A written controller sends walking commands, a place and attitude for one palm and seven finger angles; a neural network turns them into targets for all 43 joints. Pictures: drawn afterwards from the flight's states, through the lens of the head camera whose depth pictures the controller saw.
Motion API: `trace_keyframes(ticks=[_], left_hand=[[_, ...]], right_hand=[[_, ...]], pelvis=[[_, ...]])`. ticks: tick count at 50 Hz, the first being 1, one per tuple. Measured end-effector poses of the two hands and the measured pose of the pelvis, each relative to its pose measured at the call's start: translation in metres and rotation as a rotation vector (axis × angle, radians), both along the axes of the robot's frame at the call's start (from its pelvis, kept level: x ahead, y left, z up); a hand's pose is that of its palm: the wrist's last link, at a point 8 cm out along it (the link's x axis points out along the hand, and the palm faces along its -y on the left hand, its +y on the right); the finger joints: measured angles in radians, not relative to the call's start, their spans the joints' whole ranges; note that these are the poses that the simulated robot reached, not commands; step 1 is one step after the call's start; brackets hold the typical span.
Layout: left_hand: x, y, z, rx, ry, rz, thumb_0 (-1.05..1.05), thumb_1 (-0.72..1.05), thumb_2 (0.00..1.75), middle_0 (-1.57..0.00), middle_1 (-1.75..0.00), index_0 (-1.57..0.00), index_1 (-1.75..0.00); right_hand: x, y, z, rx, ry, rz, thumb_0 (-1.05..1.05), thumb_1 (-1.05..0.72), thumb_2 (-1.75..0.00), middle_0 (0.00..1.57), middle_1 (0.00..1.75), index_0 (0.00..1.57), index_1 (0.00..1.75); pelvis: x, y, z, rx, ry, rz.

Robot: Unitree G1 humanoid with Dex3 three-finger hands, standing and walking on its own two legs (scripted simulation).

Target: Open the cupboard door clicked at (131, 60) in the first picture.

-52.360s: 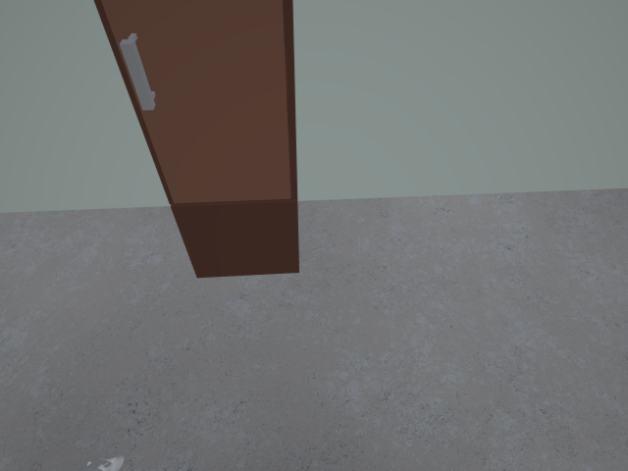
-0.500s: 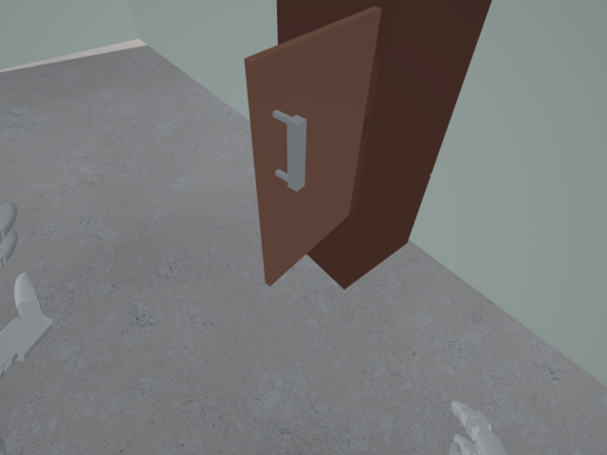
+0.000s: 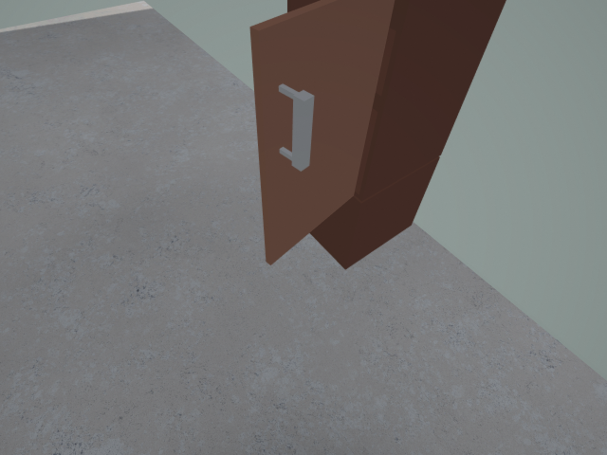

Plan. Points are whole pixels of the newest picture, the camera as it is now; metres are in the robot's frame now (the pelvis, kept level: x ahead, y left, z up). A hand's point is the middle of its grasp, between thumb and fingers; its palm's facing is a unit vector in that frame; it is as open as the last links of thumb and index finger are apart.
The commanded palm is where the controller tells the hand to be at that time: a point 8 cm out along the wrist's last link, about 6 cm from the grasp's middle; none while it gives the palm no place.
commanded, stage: let the arm hang, fingers relaxed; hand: left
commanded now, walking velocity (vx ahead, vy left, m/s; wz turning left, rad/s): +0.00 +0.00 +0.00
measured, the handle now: (293, 128) +0.62 +0.06 +0.08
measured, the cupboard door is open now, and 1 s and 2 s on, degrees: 100 100 100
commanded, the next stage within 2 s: look to check the result in 0.62 s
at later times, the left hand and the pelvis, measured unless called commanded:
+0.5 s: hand out of the picture +0.05 +0.18 -0.17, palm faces +0.02 -0.98 -0.21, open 7.3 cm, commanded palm none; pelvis +0.02 +0.01 +0.00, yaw -1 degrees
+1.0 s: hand out of the picture +0.08 +0.20 -0.16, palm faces +0.00 -0.96 -0.27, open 7.4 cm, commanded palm none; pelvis +0.05 +0.00 +0.01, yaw -1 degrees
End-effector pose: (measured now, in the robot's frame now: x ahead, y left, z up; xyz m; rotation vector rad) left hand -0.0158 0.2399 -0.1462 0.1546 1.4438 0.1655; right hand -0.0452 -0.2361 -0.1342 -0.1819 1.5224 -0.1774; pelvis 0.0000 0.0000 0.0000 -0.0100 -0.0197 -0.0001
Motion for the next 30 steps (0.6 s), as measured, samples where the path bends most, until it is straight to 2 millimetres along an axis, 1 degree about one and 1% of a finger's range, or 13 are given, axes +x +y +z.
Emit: trace_keyframes(ticks=[2, 4, 8, 13, 18, 23, 30], left_hand=[[-0.009, 0.004, 0.004, 0.015, 0.030, 0.009, 0.00, 0.95, 0.90, -0.21, -0.30, -0.20, -0.30], [-0.014, 0.007, 0.007, 0.028, 0.050, 0.013, 0.00, 0.93, 0.90, -0.20, -0.30, -0.20, -0.30], [-0.011, 0.010, 0.011, 0.045, 0.056, 0.014, 0.00, 0.92, 0.90, -0.20, -0.30, -0.20, -0.30], [0.009, 0.007, 0.012, 0.046, 0.008, 0.006, 0.00, 0.91, 0.90, -0.20, -0.30, -0.19, -0.30], [0.037, -0.002, 0.010, 0.025, -0.056, -0.009, 0.00, 0.91, 0.90, -0.20, -0.30, -0.19, -0.30], [0.059, -0.010, 0.009, 0.007, -0.099, -0.023, 0.00, 0.91, 0.90, -0.20, -0.30, -0.20, -0.30], [0.074, -0.006, 0.011, 0.012, -0.110, -0.034, 0.00, 0.92, 0.90, -0.20, -0.30, -0.20, -0.30]], right_hand=[[-0.006, 0.008, -0.003, 0.022, 0.016, -0.014, 0.01, -0.91, -0.90, 0.20, 0.29, 0.19, 0.30], [-0.007, 0.016, -0.006, 0.042, 0.019, -0.026, 0.01, -0.91, -0.90, 0.20, 0.29, 0.20, 0.30], [-0.001, 0.029, -0.011, 0.075, 0.000, -0.037, 0.01, -0.91, -0.90, 0.20, 0.30, 0.20, 0.30], [0.017, 0.036, -0.015, 0.095, -0.047, -0.036, 0.01, -0.91, -0.90, 0.21, 0.30, 0.20, 0.30], [0.040, 0.036, -0.015, 0.090, -0.100, -0.029, 0.00, -0.91, -0.90, 0.21, 0.30, 0.20, 0.30], [0.058, 0.029, -0.013, 0.070, -0.133, -0.022, 0.01, -0.91, -0.90, 0.21, 0.30, 0.20, 0.30], [0.073, 0.015, -0.009, 0.040, -0.144, -0.014, 0.01, -0.91, -0.90, 0.20, 0.29, 0.20, 0.30]], pelvis=[[0.002, 0.001, 0.001, 0.001, -0.001, -0.002], [0.003, 0.002, 0.001, 0.002, -0.002, -0.006], [0.006, 0.004, 0.002, 0.005, 0.001, -0.012], [0.011, 0.006, 0.003, 0.009, 0.003, -0.016], [0.016, 0.006, 0.003, 0.012, 0.000, -0.020], [0.022, 0.006, 0.004, 0.012, -0.002, -0.022], [0.031, 0.004, 0.005, 0.011, -0.003, -0.023]])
